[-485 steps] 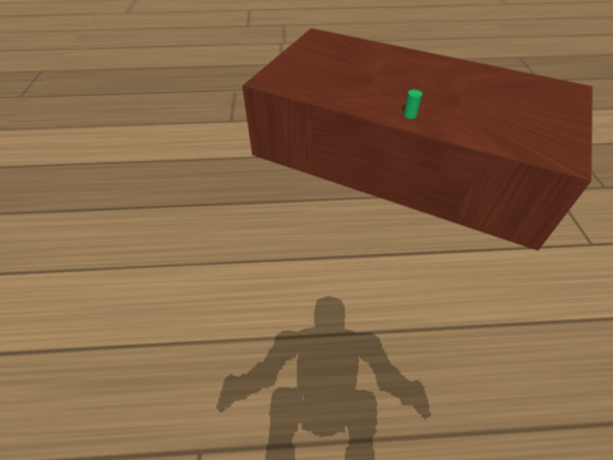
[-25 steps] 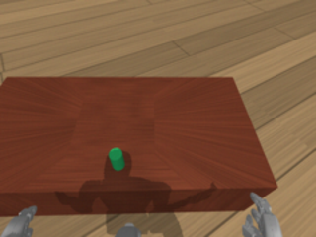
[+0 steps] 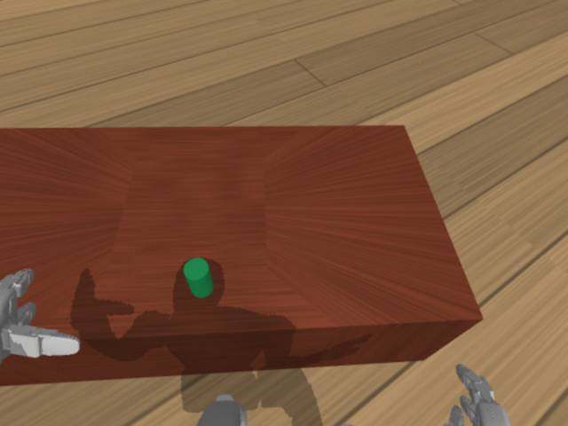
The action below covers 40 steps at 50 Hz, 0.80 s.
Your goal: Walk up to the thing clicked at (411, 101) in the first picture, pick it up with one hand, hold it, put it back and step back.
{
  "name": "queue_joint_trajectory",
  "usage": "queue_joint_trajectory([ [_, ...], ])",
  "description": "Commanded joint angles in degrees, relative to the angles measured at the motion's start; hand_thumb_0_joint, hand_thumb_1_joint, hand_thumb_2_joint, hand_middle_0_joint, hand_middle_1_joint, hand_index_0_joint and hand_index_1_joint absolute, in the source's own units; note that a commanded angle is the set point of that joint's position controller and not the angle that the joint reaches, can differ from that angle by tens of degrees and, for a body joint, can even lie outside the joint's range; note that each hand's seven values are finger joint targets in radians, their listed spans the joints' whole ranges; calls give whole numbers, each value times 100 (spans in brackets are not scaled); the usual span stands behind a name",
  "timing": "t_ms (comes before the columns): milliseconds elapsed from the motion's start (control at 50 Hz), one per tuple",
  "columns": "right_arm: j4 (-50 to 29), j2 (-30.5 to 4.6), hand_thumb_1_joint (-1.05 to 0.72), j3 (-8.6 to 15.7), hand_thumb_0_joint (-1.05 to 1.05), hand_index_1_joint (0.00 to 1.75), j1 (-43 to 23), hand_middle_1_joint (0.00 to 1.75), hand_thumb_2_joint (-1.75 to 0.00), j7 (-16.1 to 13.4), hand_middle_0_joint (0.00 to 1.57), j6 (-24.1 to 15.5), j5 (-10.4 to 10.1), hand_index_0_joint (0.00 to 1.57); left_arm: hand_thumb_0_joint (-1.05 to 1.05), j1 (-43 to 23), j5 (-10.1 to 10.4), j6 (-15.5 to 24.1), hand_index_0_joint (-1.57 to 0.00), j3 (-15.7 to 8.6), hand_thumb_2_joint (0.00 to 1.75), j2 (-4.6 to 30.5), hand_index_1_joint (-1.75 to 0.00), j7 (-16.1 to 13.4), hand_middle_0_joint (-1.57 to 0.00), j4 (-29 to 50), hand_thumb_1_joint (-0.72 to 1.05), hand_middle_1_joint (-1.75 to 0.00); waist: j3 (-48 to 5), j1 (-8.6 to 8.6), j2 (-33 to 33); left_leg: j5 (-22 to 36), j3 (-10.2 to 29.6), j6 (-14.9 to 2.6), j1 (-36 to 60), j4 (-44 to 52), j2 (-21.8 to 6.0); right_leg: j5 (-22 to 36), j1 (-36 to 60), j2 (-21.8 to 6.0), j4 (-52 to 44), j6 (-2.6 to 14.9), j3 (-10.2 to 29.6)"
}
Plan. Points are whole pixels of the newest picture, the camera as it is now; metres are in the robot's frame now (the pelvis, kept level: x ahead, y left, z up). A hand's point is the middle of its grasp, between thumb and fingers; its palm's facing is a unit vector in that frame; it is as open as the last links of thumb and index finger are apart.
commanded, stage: go down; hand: left
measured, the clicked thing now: (199, 278) +0.45 +0.19 -0.28
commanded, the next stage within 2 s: none
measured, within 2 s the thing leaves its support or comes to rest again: neither
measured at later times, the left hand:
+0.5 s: hand (30, 288) +0.31 +0.36 +0.00, palm faces +0.16 -0.97 -0.17, open 17.1 cm
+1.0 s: hand (28, 261) +0.34 +0.37 +0.01, palm faces +0.16 -0.98 -0.13, open 17.1 cm
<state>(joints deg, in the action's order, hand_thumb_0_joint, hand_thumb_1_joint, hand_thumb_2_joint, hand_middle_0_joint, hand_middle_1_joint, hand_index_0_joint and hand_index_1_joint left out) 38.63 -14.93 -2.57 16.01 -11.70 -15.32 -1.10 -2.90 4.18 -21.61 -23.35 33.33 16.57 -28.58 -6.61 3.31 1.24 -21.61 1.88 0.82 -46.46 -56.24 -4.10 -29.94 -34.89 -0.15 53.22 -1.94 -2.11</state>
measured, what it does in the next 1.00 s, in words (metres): stands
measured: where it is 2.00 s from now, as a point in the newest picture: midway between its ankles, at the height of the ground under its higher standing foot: outside the picture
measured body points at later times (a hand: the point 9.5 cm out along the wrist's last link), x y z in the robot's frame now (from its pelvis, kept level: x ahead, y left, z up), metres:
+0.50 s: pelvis +0.00 +0.00 +0.00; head +0.07 +0.03 +0.44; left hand +0.29 +0.41 +0.01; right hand +0.12 -0.27 -0.08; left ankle +0.06 +0.12 -0.68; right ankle -0.04 -0.15 -0.68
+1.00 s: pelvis -0.01 +0.01 +0.00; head +0.08 +0.04 +0.44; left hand +0.33 +0.42 +0.02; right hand +0.07 -0.28 -0.09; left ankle +0.06 +0.12 -0.68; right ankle -0.04 -0.15 -0.68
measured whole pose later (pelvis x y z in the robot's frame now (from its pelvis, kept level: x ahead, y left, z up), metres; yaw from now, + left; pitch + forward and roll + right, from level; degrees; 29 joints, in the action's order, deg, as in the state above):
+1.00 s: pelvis -0.01 +0.01 +0.00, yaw -1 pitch +15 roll -4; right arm 38.9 -16.5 -3.0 19.2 -9.6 -9.9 0.9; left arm -24.3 3.0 4.6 -33.3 43.6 29.2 -59.3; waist -5.0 3.9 -0.6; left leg -20.6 1.3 0.3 -51.8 -56.8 -4.9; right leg -28.5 -40.6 0.6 53.6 -2.2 -1.3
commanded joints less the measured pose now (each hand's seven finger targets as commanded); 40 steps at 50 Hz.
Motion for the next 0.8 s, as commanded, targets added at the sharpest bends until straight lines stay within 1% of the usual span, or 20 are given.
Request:
queue_joint_trajectory([
  [0, -613, -1010, -91, 447, 0, 30, 92, 30, -91, -19, 20, -250, 20, 20, 0, -552, 21, 543, -1, -750, 9, 1810, -5, 375, -5, 30, -51, -2, -1086, -256, 494, 1192, -26, -181, 1687, 785, 213, 1386, -349, 195, -888, 191, -42],
  [60, -611, -1025, -91, 501, 0, 30, 190, 30, -91, 21, 20, -212, 42, 20, 0, -617, 22, 873, -1, -863, 9, 1901, -5, 585, -5, -75, -53, -1, -1314, -301, 474, 1602, -47, -210, 1824, 730, 197, 1708, -286, 197, -836, 175, -34],
  [100, -590, -1059, -91, 537, 0, 30, 270, 30, -91, 43, 20, -192, 60, 20, 0, -999, 40, 1110, -1, -879, 9, 1988, -5, 675, -5, 16, -52, -1, -1475, -256, 506, 1804, -53, -231, 1991, 690, 179, 1866, -291, 200, -793, 169, -21],
  [120, -671, -1073, -91, 554, 0, 30, 240, 30, -91, 42, 20, -191, 80, 20, 0, -1020, 23, 1246, -2, -996, 9, 2139, -5, 682, -5, 146, -53, -2, -1532, -300, 603, 1970, -59, -217, 2015, 659, 177, 1987, -297, 191, -755, 165, -24],
  [140, -601, -1080, -91, 568, 0, 30, 267, 30, -91, 47, 20, -178, 90, 20, 0, -956, 21, 1327, -1, -972, 9, 2058, -4, 709, -5, -111, -53, -1, -1507, -252, 551, 1982, -49, -232, 2012, 628, 170, 1984, -362, 197, -742, 157, -30],
  [160, -545, -1068, -91, 573, 0, 30, 321, 30, -91, 54, 20, -172, 108, 20, 0, -1102, 22, 1426, -1, -842, 9, 1940, -5, 746, -5, -41, -51, -2, -1452, -228, 594, 1786, -47, -211, 2071, 691, 151, 1776, -435, 207, -750, 176, -38],
  [200, -501, -1114, -91, 615, 0, 30, 390, 30, -91, 54, 20, -153, 119, 20, 0, -1360, -10, 1635, -1, -953, 10, 2134, -5, 740, -5, 15, -49, -2, -1555, -210, 752, 1749, -18, -193, 2208, 720, 140, 1703, -509, 196, -746, 196, -33],
  [220, -586, -1128, -91, 609, 0, 30, 336, 30, -91, 36, 20, -145, 120, 20, 0, -1492, -26, 1742, -1, -1149, 10, 2433, -4, 708, -5, 234, -50, -1, -1679, -268, 811, 1877, 7, -189, 2278, 725, 127, 1777, -472, 193, -729, 200, -49],
  [260, -567, -1109, -91, 575, 0, 30, 336, 30, -91, 23, 20, -113, 149, 20, 0, -1658, -43, 1840, -1, -1047, 9, 2295, -4, 707, -5, 147, -48, -1, -1607, -191, 801, 1880, 8, -186, 2365, 743, 123, 1810, -521, 199, -762, 199, -51],
  [280, -537, -1112, -90, 562, 0, 30, 338, 30, -91, 28, 20, -108, 154, 20, 0, -1874, -40, 1890, -1, -1019, 10, 2315, -4, 710, -5, 94, -47, -1, -1462, -138, 809, 1657, -2, -183, 2319, 779, 123, 1658, -585, 195, -807, 201, -33],
  [300, -473, -1157, -90, 587, 0, 30, 391, 30, -91, 14, 20, -100, 156, 20, 0, -2048, -36, 1962, -1, -1153, 9, 2493, -4, 703, -5, -7, -45, -1, -1489, -124, 768, 1588, 4, -199, 2265, 767, 131, 1630, -592, 183, -822, 199, -14],
  [320, -469, -1133, -90, 555, 0, 30, 353, 30, -91, 11, 20, -94, 156, 20, 0, -2359, -22, 2038, -1, -1092, 9, 2459, -4, 738, -5, -51, -45, -1, -1348, -79, 855, 1209, 20, -176, 2186, 847, 129, 1342, -673, 187, -836, 219, -11],
  [340, -457, -1133, -90, 547, 0, 30, 359, 30, -91, 6, 20, -90, 159, 20, 0, -2523, -21, 2103, -1, -1180, 9, 2599, -4, 752, -4, -134, -44, -1, -1382, -105, 945, 1082, 11, -170, 2173, 863, 133, 1258, -703, 179, -845, 226, -1],
  [380, -349, -1189, -90, 565, 0, 30, 470, 30, -91, 3, 20, -45, 180, 20, 0, -2600, -38, 2157, -1, -1096, 9, 2498, -3, 840, -4, -656, -43, -1, -1326, -28, 920, 1036, 76, -157, 2259, 918, 93, 1197, -841, 203, -827, 247, -52],
  [440, -504, -1175, -89, 488, 0, 30, 386, 30, -90, 5, 20, 1, 185, 20, 0, -2628, -75, 2190, -2, -963, 9, 2474, -4, 974, -5, -1202, -39, -2, -1157, -68, 762, 919, -21, -170, 2032, 905, 153, 1161, -778, 171, -950, 259, -6],
  [520, -520, -1209, -89, 458, 0, 30, 457, 30, -90, 59, 20, 54, 179, 20, 0, -2719, -41, 2294, -3, -979, 6, 2585, -3, 1113, -5, -1716, -45, -2, -1289, -110, 721, 968, -35, -185, 1934, 820, 160, 1187, -800, 170, -932, 252, -1],
  [580, -534, -1207, -89, 428, 0, 30, 479, 30, -90, 84, 20, 78, 186, 20, 0, -3011, 6, 2492, -3, -1062, 7, 2737, -5, 1178, -5, -1784, -46, -3, -1380, -101, 675, 1028, 6, -183, 1970, 787, 107, 1180, -876, 201, -840, 255, -53],
  [600, -516, -1225, -89, 443, 0, 30, 537, 30, -90, 90, 20, 102, 193, 20, 0, -3059, 7, 2563, -3, -1174, 7, 2896, -4, 1152, -5, -1800, -46, -3, -1590, -153, 651, 1268, -16, -204, 1958, 709, 123, 1382, -754, 184, -818, 244, -36],
  [680, -515, -1259, -89, 452, 0, 30, 556, 30, -90, 104, 20, 169, 214, 20, 0, -3374, -11, 2809, -3, -1286, 7, 3072, -4, 1172, -5, -1747, -46, -2, -1852, -94, 774, 1471, 27, -192, 2218, 663, 82, 1501, -887, 208, -741, 241, -52],
  [780, -501, -1315, -89, 459, 0, 30, 536, 30, -90, 97, 20, 245, 211, 20, 0, -3593, -20, 2969, -3, -1348, 7, 3254, -3, 1164, -5, -1746, -43, -2, -1731, -117, 955, 817, 17, -144, 2046, 798, 113, 1040, -947, 206, -766, 293, -19],
])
